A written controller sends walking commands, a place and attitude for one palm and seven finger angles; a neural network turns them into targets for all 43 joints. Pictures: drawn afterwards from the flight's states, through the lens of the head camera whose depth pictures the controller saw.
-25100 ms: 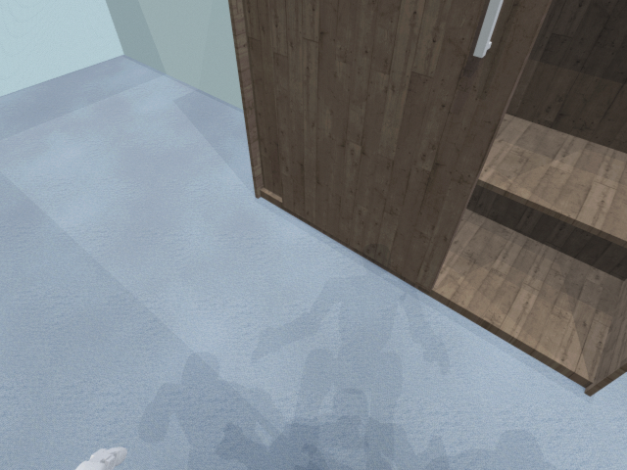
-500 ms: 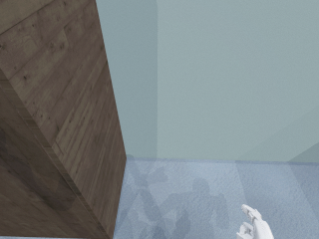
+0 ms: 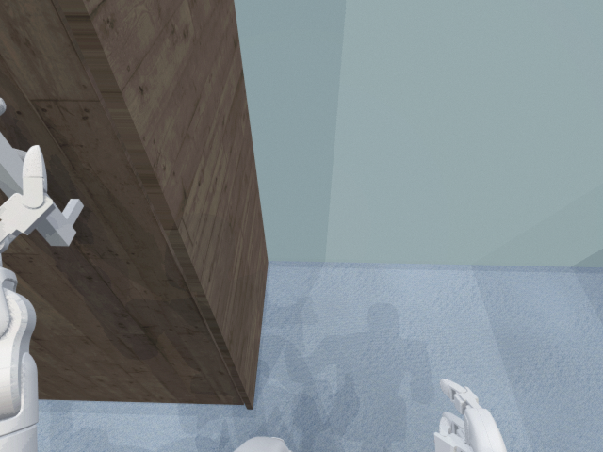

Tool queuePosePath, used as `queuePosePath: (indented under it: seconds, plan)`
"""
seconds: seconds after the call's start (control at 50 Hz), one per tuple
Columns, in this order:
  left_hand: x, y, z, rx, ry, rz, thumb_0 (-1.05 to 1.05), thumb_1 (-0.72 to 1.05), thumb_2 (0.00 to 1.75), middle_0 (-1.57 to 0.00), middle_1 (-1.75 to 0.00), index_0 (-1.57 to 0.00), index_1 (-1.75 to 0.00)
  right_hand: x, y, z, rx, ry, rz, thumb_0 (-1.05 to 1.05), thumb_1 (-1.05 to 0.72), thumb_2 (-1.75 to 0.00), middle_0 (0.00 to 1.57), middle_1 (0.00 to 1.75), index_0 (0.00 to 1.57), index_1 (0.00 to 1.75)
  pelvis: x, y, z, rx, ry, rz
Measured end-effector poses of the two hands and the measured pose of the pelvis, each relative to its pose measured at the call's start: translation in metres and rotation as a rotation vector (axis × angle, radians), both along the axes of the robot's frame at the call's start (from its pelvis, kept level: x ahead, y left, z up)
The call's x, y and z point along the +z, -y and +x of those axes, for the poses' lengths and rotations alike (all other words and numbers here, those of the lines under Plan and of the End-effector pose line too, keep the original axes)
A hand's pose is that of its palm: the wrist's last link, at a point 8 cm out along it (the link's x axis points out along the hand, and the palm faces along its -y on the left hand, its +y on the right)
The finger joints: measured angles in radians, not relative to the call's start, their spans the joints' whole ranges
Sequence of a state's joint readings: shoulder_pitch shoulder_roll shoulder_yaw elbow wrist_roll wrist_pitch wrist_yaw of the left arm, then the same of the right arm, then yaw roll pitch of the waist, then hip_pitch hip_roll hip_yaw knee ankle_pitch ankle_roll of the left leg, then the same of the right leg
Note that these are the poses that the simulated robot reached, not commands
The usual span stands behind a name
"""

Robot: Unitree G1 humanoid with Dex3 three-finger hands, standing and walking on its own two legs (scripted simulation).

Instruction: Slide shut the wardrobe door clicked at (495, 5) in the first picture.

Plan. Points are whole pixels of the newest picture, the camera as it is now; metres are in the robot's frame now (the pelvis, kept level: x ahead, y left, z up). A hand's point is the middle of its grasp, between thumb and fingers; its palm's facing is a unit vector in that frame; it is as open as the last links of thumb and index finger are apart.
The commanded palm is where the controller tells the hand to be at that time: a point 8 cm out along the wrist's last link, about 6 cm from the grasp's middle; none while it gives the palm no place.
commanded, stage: stop walking and hold the door there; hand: left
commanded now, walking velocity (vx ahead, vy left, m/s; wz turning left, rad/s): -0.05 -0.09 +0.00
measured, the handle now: (15, 152) +0.30 +0.30 +0.26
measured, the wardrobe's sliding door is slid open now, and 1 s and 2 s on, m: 0.00 0.01 0.01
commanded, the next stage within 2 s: loosen the grip on the handle in 0.58 s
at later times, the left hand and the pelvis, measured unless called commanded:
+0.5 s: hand (29, 193) +0.27 +0.28 +0.24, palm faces +0.50 -0.85 -0.17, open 7.0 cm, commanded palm +0.23 +0.30 +0.24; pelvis +0.00 +0.04 +0.01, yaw +1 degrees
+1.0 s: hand (16, 191) +0.27 +0.29 +0.25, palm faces +0.60 -0.80 -0.09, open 12.2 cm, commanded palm +0.23 +0.30 +0.24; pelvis -0.03 +0.03 +0.00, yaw +1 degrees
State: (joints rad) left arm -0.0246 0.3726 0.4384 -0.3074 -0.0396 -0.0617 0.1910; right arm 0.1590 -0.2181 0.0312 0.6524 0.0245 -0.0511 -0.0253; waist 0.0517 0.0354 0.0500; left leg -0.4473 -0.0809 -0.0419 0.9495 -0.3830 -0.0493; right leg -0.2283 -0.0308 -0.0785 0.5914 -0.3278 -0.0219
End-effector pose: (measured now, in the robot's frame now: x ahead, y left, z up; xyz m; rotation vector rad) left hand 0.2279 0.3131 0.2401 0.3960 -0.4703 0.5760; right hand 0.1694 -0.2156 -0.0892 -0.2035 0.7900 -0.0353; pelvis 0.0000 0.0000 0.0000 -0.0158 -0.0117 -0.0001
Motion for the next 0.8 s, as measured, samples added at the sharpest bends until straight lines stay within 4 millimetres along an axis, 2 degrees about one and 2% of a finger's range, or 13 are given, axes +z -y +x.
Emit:
queuePosePath:
  seconds: [0.08, 0.16, 0.26, 0.34, 0.4, 0.48, 0.6, 0.68, 0.74, 0.8]
  plan:
    - [-0.002, -0.01, 0.003, -0.085, 0.05, 0.03, -0.21, 0.58, 0.71, -0.42, -1.62, -0.23, -1.21, -0.003, -0.015, -0.001, -0.025, -0.022, -0.045, 0.02, -0.91, -0.89, 0.2, 0.3, 0.2, 0.3, -0.008, -0.022, 0.003, 0.021, -0.001, -0.003]
    - [-0.001, -0.011, 0.004, -0.118, 0.045, -0.01, -0.18, 0.55, 0.74, -0.41, -1.65, -0.26, -1.22, 0.004, -0.039, -0.002, -0.028, -0.01, -0.021, 0.02, -0.91, -0.89, 0.2, 0.29, 0.2, 0.29, 0.004, -0.039, -0.001, 0.011, 0.032, 0.005]
    - [0.001, -0.01, 0.003, -0.14, 0.019, -0.06, -0.11, 0.57, 0.76, -0.39, -1.62, -0.26, -1.26, 0.018, -0.068, -0.003, 0.033, 0.007, 0.038, 0.02, -0.91, -0.89, 0.2, 0.29, 0.2, 0.29, 0.016, -0.042, -0.004, 0.029, 0.042, 0.003]
    - [0.001, -0.008, 0.002, -0.135, 0.006, -0.065, -0.1, 0.59, 0.75, -0.38, -1.6, -0.24, -1.27, 0.019, -0.077, 0.004, 0.063, 0.036, 0.064, 0.02, -0.91, -0.89, 0.2, 0.3, 0.2, 0.3, 0.016, -0.041, -0.006, 0.015, 0.04, 0.017]
    - [0.001, -0.007, 0.002, -0.126, 0.002, -0.061, -0.1, 0.61, 0.74, -0.38, -1.58, -0.23, -1.27, 0.018, -0.076, 0.012, 0.069, 0.054, 0.069, 0.02, -0.91, -0.89, 0.2, 0.3, 0.2, 0.3, 0.013, -0.039, -0.006, 0.006, 0.036, 0.021]
    - [0.002, -0.007, 0.001, -0.123, -0.005, -0.064, -0.1, 0.61, 0.73, -0.38, -1.57, -0.22, -1.27, 0.021, -0.063, 0.017, 0.042, 0.066, 0.045, 0.02, -0.91, -0.89, 0.2, 0.3, 0.2, 0.3, 0.013, -0.038, -0.003, 0.01, 0.015, 0.006]
    - [0.001, -0.009, 0.002, -0.135, 0.0, -0.061, -0.1, 0.6, 0.73, -0.39, -1.57, -0.24, -1.26, 0.028, -0.036, 0.016, -0.02, 0.056, -0.036, 0.02, -0.91, -0.89, 0.2, 0.3, 0.2, 0.29, 0.015, -0.041, 0.006, 0.011, -0.001, 0.008]
    - [0.002, -0.009, 0.002, -0.141, 0.001, -0.057, -0.11, 0.59, 0.73, -0.4, -1.58, -0.25, -1.27, 0.031, -0.027, 0.016, -0.055, 0.058, -0.062, 0.02, -0.91, -0.89, 0.2, 0.3, 0.2, 0.29, 0.017, -0.045, 0.011, 0.012, -0.001, 0.011]
    - [0.01, -0.021, 0.005, -0.175, -0.038, 0.071, -0.18, 0.43, 0.73, -0.51, -1.62, -0.24, -1.29, 0.03, -0.025, 0.012, 0.025, 0.052, -0.111, 0.02, -0.91, -0.89, 0.2, 0.29, 0.19, 0.29, 0.014, -0.04, 0.0, 0.036, 0.011, 0.006]
    - [0.007, -0.029, 0.0, -0.198, 0.02, -0.071, -0.19, 0.32, 0.69, -0.56, -1.59, -0.29, -1.31, 0.027, -0.026, 0.008, 0.064, 0.056, -0.101, 0.02, -0.91, -0.89, 0.2, 0.29, 0.2, 0.29, 0.012, -0.036, -0.013, 0.047, 0.018, 0.013]
